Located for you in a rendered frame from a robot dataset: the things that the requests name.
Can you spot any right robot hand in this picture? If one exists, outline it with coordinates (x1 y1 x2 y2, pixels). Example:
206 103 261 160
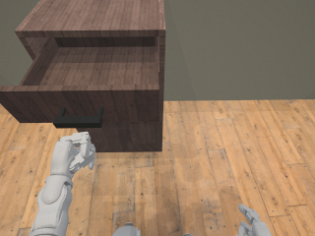
235 204 272 236

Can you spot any left robot forearm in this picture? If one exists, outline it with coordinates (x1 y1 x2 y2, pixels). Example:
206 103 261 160
29 174 74 236

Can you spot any left robot shin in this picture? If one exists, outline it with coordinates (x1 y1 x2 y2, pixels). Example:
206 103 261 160
124 222 134 226

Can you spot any handle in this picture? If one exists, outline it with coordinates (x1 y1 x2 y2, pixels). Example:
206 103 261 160
52 106 103 129

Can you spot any drawer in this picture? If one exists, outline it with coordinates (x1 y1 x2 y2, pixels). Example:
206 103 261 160
0 36 159 123

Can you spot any cabinet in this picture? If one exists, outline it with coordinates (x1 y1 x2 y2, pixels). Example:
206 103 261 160
14 0 166 152

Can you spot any robot left thigh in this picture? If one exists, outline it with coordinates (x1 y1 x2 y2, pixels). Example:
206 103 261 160
112 225 141 236

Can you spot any left robot hand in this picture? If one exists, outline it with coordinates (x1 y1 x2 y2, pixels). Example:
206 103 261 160
50 132 95 180

